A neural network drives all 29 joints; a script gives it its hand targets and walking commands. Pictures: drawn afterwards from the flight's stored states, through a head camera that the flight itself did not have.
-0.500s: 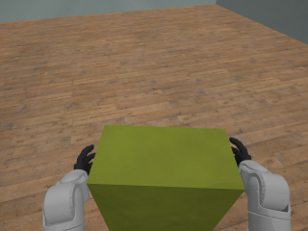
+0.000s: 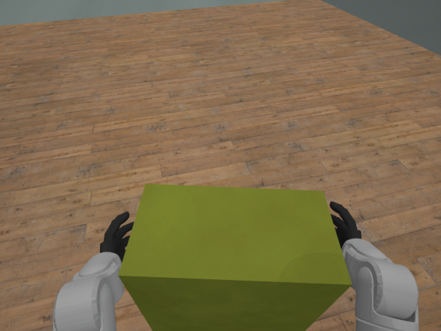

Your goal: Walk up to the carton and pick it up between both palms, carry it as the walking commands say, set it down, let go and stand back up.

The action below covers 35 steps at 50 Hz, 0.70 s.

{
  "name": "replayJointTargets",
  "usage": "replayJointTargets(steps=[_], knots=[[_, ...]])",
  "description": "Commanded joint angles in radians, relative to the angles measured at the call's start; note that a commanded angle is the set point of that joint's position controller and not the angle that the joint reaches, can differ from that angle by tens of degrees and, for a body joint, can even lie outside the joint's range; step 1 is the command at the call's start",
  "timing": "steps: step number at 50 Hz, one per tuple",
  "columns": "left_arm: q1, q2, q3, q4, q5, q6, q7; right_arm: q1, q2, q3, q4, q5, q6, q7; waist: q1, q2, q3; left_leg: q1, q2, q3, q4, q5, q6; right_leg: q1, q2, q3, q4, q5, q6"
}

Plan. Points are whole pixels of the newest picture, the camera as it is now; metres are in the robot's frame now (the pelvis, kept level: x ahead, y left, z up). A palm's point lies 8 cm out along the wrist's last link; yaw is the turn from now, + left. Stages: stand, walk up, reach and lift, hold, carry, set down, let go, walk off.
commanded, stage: carry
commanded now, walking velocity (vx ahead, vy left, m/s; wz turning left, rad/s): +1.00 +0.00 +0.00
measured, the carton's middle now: (229, 270) +0.24 +0.00 +0.01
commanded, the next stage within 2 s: none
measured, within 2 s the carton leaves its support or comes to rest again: neither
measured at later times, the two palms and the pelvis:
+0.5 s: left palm (145, 123) +0.60 +0.19 +0.08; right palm (291, 120) +0.59 -0.18 +0.09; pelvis +0.36 +0.02 +0.01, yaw -3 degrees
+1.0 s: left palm (179, 63) +1.01 +0.14 +0.07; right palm (279, 64) +1.00 -0.23 +0.05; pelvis +0.76 -0.02 -0.02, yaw -3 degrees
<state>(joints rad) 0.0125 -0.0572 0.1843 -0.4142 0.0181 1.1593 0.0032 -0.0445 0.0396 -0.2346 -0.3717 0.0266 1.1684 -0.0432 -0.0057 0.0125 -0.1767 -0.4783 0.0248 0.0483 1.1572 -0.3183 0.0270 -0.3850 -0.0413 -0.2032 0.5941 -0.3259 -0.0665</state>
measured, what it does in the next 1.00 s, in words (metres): walks ahead: left foot, then right foot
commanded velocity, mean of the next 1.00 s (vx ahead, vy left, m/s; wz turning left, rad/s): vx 0.94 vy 0.00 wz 0.00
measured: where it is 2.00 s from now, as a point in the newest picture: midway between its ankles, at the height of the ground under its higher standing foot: (231, 171)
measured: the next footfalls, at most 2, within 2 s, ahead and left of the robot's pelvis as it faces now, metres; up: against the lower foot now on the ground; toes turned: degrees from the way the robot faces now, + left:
left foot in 0.24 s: +0.37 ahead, +0.16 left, +0.00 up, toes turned +2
right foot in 0.60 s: +0.53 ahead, -0.10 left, +0.00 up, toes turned -11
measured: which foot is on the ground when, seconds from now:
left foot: up 0.00-0.22, down 0.24-0.60, up 0.62-1.00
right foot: down 0.00-0.28, up 0.30-0.58, down 0.60-1.00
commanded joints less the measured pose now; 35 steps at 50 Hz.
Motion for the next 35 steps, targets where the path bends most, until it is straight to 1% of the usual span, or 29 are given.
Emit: replayJointTargets(steps=[1, 2, 3, 5, 7, 8, 10, 11, 12, 13, 14, 15, 16, 17, 18, 20, 21, 22, 23, 24, 26, 28, 29, 30, 31, 32, 33, 34, 35], knots=[[-0.492, -0.758, -0.763, -0.258, -0.3, -0.059, -0.06, -0.476, 0.779, 0.853, -0.311, 0.253, -0.062, 0.109, 0.014, -0.104, -0.117, -0.265, 0.113, -0.099, -0.189, 0.064, -0.008, 0.411, -0.337, 0.418, -0.402, 0.047, -0.052], [-0.503, -0.756, -0.764, -0.256, -0.307, -0.055, -0.06, -0.476, 0.776, 0.843, -0.301, 0.243, -0.06, 0.104, 0.015, -0.103, -0.089, -0.264, 0.102, -0.063, -0.264, 0.094, -0.008, 0.403, -0.325, 0.36, -0.418, 0.06, -0.053], [-0.503, -0.746, -0.758, -0.252, -0.305, -0.05, -0.058, -0.479, 0.778, 0.847, -0.292, 0.244, -0.053, 0.106, 0.015, -0.119, -0.046, -0.232, 0.104, -0.046, -0.351, 0.148, -0.014, 0.335, -0.318, 0.327, -0.459, -0.03, -0.053], [-0.471, -0.725, -0.738, -0.242, -0.301, -0.041, -0.062, -0.48, 0.755, 0.848, -0.325, 0.241, -0.047, 0.099, 0.022, -0.17, 0.003, -0.174, 0.087, 0.009, -0.494, 0.207, -0.027, 0.305, -0.274, 0.222, -0.472, 0.01, -0.038], [-0.469, -0.731, -0.733, -0.232, -0.306, -0.028, -0.065, -0.481, 0.761, 0.854, -0.33, 0.236, -0.034, 0.093, 0.026, -0.202, 0.072, -0.131, 0.047, 0.089, -0.564, 0.243, -0.031, 0.265, -0.237, 0.177, -0.494, 0.079, -0.038], [-0.458, -0.708, -0.734, -0.231, -0.302, -0.021, -0.06, -0.453, 0.734, 0.83, -0.313, 0.226, -0.027, 0.092, 0.025, -0.156, 0.079, -0.099, 0.051, 0.09, -0.604, 0.248, -0.029, 0.279, -0.251, 0.165, -0.475, 0.169, -0.034], [-0.47, -0.704, -0.753, -0.275, -0.315, -0.018, -0.053, -0.438, 0.738, 0.824, -0.318, 0.239, -0.026, 0.096, 0.017, -0.169, -0.012, 0.042, 0.013, 0.095, -0.674, 0.271, -0.007, 0.341, -0.262, 0.14, -0.367, 0.41, -0.008], [-0.517, -0.722, -0.776, -0.308, -0.327, -0.024, -0.054, -0.477, 0.766, 0.839, -0.339, 0.253, -0.033, 0.096, 0.001, -0.156, -0.08, 0.134, -0.006, 0.116, -0.725, 0.252, -0.002, 0.406, -0.23, 0.06, -0.211, 0.579, 0.016], [-0.479, -0.718, -0.774, -0.312, -0.32, -0.02, -0.052, -0.449, 0.743, 0.836, -0.355, 0.261, -0.033, 0.1, -0.017, -0.077, -0.199, 0.35, -0.044, 0.13, -0.73, 0.173, 0.001, 0.373, -0.165, 0.015, 0.007, 0.664, 0.044], [-0.505, -0.716, -0.771, -0.324, -0.327, -0.015, -0.05, -0.432, 0.742, 0.821, -0.334, 0.259, -0.031, 0.097, -0.055, 0.064, -0.327, 0.618, 0.099, -0.149, -0.747, -0.042, 0.051, 0.153, -0.099, 0.011, 0.33, 0.578, 0.082], [-0.508, -0.718, -0.792, -0.349, -0.324, -0.012, -0.047, -0.461, 0.735, 0.822, -0.328, 0.271, -0.033, 0.094, -0.034, 0.365, -0.327, 0.772, 0.253, -0.553, -0.874, -0.039, 0.136, -0.161, 0.063, 0.046, 0.567, 0.118, 0.091], [-0.474, -0.713, -0.78, -0.33, -0.317, -0.016, -0.053, -0.438, 0.75, 0.833, -0.321, 0.273, -0.033, 0.098, -0.028, 0.388, -0.286, 0.822, 0.286, -0.592, -0.868, 0.146, 0.166, -0.359, 0.057, 0.119, 0.657, -0.087, 0.072], [-0.476, -0.743, -0.797, -0.33, -0.325, -0.025, -0.056, -0.408, 0.767, 0.835, -0.327, 0.263, -0.039, 0.104, -0.034, 0.309, -0.307, 0.821, 0.284, -0.492, -0.818, 0.32, 0.153, -0.389, -0.001, 0.159, 0.68, -0.096, 0.065], [-0.525, -0.76, -0.828, -0.381, -0.348, -0.041, -0.055, -0.403, 0.786, 0.831, -0.343, 0.264, -0.053, 0.113, -0.035, 0.2, -0.327, 0.783, 0.302, -0.457, -0.815, 0.312, 0.147, -0.384, -0.034, 0.171, 0.629, -0.097, 0.055], [-0.508, -0.775, -0.808, -0.345, -0.335, -0.046, -0.058, -0.441, 0.815, 0.854, -0.346, 0.28, -0.056, 0.115, -0.034, 0.117, -0.307, 0.757, 0.299, -0.434, -0.831, 0.342, 0.147, -0.381, -0.047, 0.179, 0.559, -0.084, 0.062], [-0.498, -0.783, -0.797, -0.294, -0.325, -0.048, -0.063, -0.444, 0.79, 0.834, -0.346, 0.269, -0.06, 0.113, -0.035, 0.093, -0.236, 0.625, 0.288, -0.357, -0.906, 0.21, 0.132, -0.297, -0.056, 0.16, 0.378, -0.106, 0.078], [-0.507, -0.795, -0.791, -0.306, -0.329, -0.049, -0.064, -0.466, 0.799, 0.843, -0.352, 0.282, -0.061, 0.115, -0.034, 0.141, -0.216, 0.587, 0.299, -0.334, -0.918, 0.157, 0.139, -0.298, -0.064, 0.159, 0.313, -0.119, 0.067], [-0.499, -0.776, -0.775, -0.286, -0.315, -0.047, -0.067, -0.483, 0.761, 0.846, -0.371, 0.274, -0.06, 0.113, -0.033, 0.131, -0.144, 0.478, 0.293, -0.296, -0.96, 0.053, 0.131, -0.256, -0.065, 0.133, 0.228, -0.116, 0.068], [-0.523, -0.757, -0.769, -0.289, -0.312, -0.041, -0.061, -0.446, 0.752, 0.828, -0.313, 0.257, -0.052, 0.109, -0.031, 0.19, -0.077, 0.419, 0.281, -0.255, -0.986, 0.063, 0.132, -0.24, -0.072, 0.115, 0.193, -0.073, 0.071], [-0.496, -0.782, -0.77, -0.277, -0.32, -0.039, -0.064, -0.496, 0.755, 0.854, -0.381, 0.27, -0.056, 0.108, -0.028, 0.192, -0.096, 0.374, 0.274, -0.231, -0.986, 0.01, 0.128, -0.175, -0.05, 0.092, 0.107, -0.045, 0.07], [-0.523, -0.756, -0.768, -0.298, -0.333, -0.038, -0.061, -0.467, 0.761, 0.85, -0.347, 0.262, -0.043, 0.103, -0.03, 0.181, -0.082, 0.344, 0.257, -0.173, -0.991, 0.017, 0.121, -0.105, -0.02, 0.046, 0.021, 0.054, 0.074], [-0.505, -0.764, -0.754, -0.304, -0.328, -0.038, -0.058, -0.508, 0.759, 0.87, -0.389, 0.274, -0.042, 0.097, -0.009, 0.166, -0.077, 0.289, 0.213, -0.089, -0.904, 0.082, 0.077, 0.044, 0.006, 0.016, -0.089, 0.183, 0.068], [-0.466, -0.777, -0.75, -0.265, -0.329, -0.036, -0.054, -0.484, 0.747, 0.87, -0.397, 0.265, -0.04, 0.09, 0.001, 0.065, -0.14, 0.273, 0.165, -0.005, -0.764, 0.226, 0.045, 0.206, 0.018, 0.015, -0.17, 0.191, 0.062], [-0.414, -0.738, -0.733, -0.248, -0.324, -0.03, -0.056, -0.473, 0.729, 0.867, -0.385, 0.256, -0.034, 0.082, 0.038, -0.108, -0.236, 0.121, 0.093, 0.074, -0.409, 0.316, 0.007, 0.5, -0.059, 0.15, -0.252, 0.13, 0.054], [-0.375, -0.698, -0.698, -0.213, -0.304, -0.027, -0.053, -0.502, 0.717, 0.884, -0.411, 0.259, -0.026, 0.072, 0.054, -0.41, -0.255, -0.166, -0.021, 0.114, -0.106, 0.103, -0.044, 0.719, -0.283, 0.541, -0.332, 0.033, 0.009], [-0.419, -0.728, -0.721, -0.233, -0.314, -0.036, -0.049, -0.505, 0.729, 0.898, -0.405, 0.269, -0.024, 0.078, 0.044, -0.448, -0.265, -0.357, -0.068, 0.024, 0.003, -0.063, -0.021, 0.82, -0.364, 0.708, -0.317, 0.165, -0.05], [-0.465, -0.748, -0.752, -0.276, -0.332, -0.046, -0.054, -0.5, 0.749, 0.884, -0.411, 0.274, -0.041, 0.076, 0.043, -0.288, -0.306, -0.445, -0.025, -0.039, 0.09, -0.081, 0.003, 0.924, -0.37, 0.667, -0.229, 0.426, -0.106], [-0.509, -0.779, -0.762, -0.3, -0.35, -0.058, -0.062, -0.513, 0.805, 0.892, -0.377, 0.289, -0.055, 0.08, 0.043, -0.195, -0.313, -0.506, 0.007, -0.055, 0.122, -0.071, 0.008, 0.943, -0.365, 0.597, -0.196, 0.617, -0.097], [-0.491, -0.798, -0.765, -0.302, -0.351, -0.067, -0.068, -0.499, 0.828, 0.896, -0.373, 0.29, -0.065, 0.08, 0.038, -0.133, -0.3, -0.494, 0.045, -0.07, 0.098, -0.029, 0.003, 0.9, -0.335, 0.509, -0.204, 0.665, -0.046]])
